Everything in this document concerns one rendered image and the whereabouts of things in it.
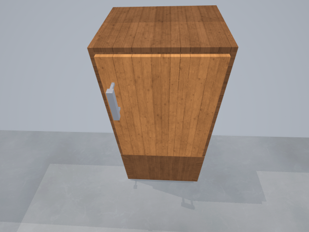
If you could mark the cupboard door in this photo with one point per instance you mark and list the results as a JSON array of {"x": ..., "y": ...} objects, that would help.
[{"x": 167, "y": 101}]

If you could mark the handle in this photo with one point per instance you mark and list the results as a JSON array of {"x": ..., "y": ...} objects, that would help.
[{"x": 115, "y": 110}]

